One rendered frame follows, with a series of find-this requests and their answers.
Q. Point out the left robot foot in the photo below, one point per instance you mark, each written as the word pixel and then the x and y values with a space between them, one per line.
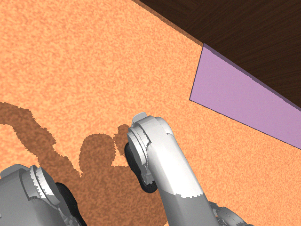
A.
pixel 71 203

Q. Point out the right robot foot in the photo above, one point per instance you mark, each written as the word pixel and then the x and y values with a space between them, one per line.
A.
pixel 150 188

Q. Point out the right robot hand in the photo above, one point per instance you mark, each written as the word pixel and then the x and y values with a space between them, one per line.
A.
pixel 226 217

